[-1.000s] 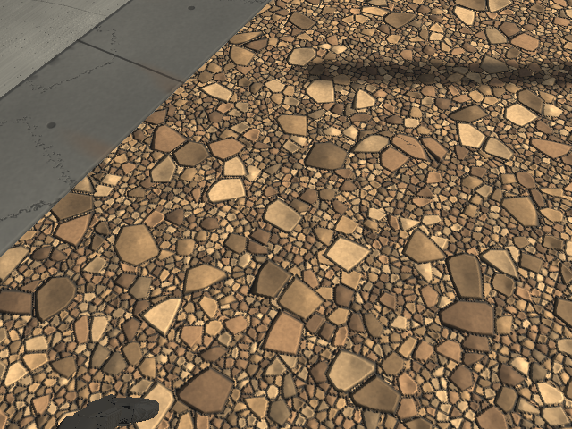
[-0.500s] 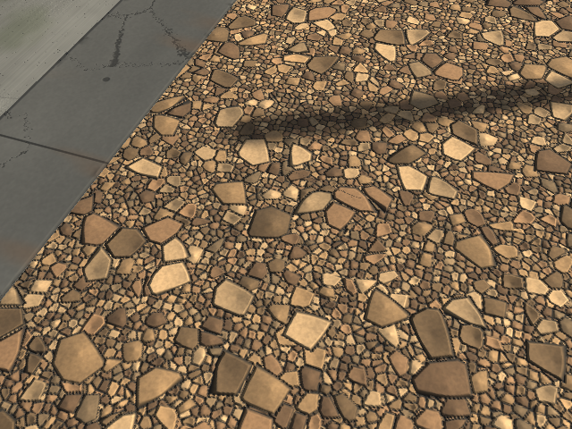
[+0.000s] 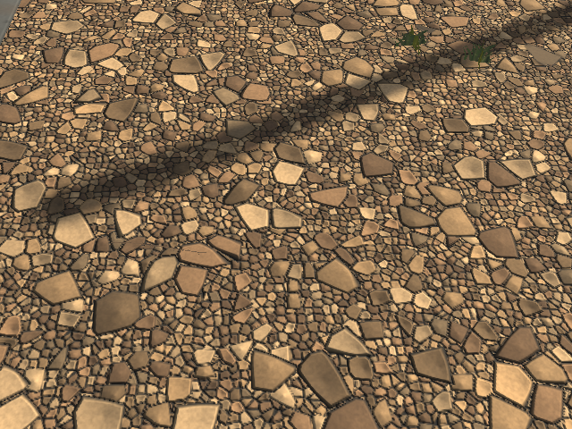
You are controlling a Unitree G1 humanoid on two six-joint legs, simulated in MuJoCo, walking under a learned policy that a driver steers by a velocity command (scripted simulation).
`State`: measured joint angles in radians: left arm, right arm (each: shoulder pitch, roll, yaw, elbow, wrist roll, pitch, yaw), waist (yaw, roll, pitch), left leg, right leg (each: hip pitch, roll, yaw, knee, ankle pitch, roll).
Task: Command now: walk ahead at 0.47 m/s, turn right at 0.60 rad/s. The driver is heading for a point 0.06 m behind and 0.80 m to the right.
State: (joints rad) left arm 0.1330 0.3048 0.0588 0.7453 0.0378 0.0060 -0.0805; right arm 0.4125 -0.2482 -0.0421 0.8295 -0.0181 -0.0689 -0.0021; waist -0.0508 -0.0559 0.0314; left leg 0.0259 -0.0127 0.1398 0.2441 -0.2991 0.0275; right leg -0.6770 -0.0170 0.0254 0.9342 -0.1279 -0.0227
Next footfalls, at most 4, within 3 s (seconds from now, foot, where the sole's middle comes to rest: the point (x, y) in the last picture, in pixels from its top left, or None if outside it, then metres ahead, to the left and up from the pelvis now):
0.16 right None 0.24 -0.10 -0.78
0.70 left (286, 371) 0.60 -0.04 -0.78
1.20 right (405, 330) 0.70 -0.35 -0.78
1.70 left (339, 299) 0.80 -0.19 -0.78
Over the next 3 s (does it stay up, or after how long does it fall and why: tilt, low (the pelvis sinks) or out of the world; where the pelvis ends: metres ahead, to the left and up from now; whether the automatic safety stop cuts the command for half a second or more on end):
stays up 0.85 -0.77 0.00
